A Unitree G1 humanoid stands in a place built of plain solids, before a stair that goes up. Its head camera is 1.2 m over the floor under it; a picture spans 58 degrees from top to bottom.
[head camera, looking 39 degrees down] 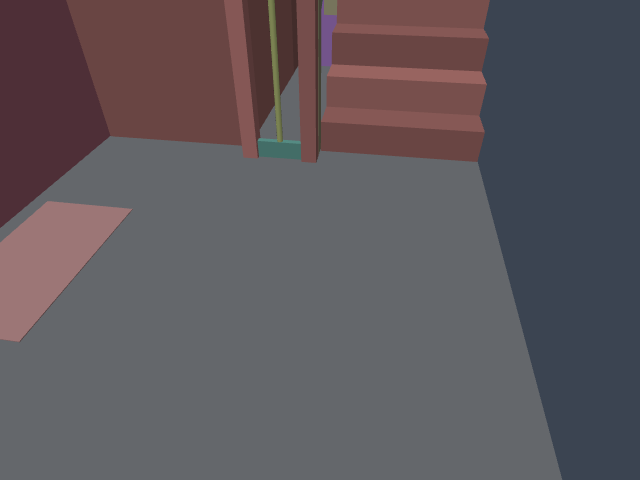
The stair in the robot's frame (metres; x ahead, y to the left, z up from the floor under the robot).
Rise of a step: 0.18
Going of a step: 0.22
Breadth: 0.90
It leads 9 degrees to the right of straight ahead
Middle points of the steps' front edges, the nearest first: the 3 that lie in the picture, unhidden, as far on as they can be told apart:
2.25 -0.45 0.18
2.47 -0.48 0.36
2.69 -0.52 0.54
